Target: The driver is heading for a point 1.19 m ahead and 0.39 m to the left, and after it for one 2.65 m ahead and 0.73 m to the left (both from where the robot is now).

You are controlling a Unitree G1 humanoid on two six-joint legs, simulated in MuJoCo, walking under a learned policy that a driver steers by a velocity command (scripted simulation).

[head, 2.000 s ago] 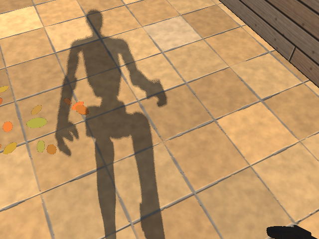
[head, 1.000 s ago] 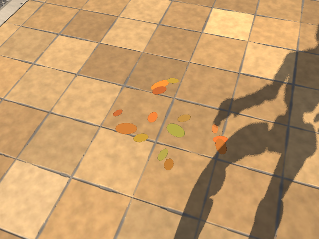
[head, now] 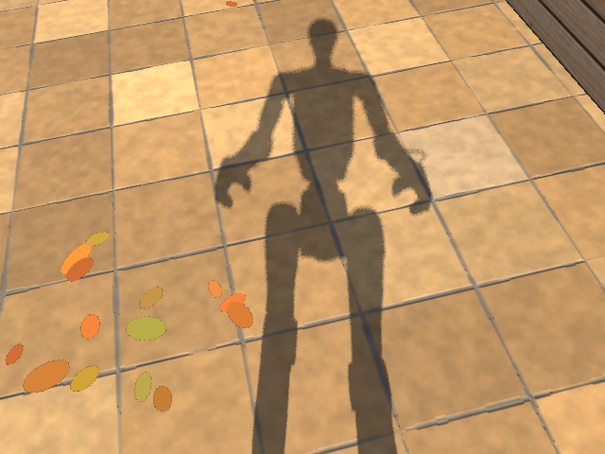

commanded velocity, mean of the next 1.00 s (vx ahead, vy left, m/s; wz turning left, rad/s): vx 0.85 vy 0.00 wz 0.54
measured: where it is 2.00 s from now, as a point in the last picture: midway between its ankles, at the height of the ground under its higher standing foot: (133, 166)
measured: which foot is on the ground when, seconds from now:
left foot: up 0.00-0.18, down 0.20-0.62, up 0.64-1.00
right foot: down 0.00-0.20, up 0.22-0.58, down 0.60-1.00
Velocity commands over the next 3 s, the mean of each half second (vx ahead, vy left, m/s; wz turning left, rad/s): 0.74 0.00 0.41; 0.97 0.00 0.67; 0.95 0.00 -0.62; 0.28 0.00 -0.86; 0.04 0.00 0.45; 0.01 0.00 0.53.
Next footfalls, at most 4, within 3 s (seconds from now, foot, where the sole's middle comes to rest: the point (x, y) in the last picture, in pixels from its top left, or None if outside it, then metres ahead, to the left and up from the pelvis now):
0.20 left None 0.12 0.15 -0.78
0.60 right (320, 411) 0.56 0.04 -0.78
1.04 left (147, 328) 0.78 0.47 -0.78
1.46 right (146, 190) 1.25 0.56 -0.78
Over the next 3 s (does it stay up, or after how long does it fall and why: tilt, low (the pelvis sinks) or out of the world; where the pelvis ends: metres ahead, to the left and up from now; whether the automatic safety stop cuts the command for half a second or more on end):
stays up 1.39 0.65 -0.02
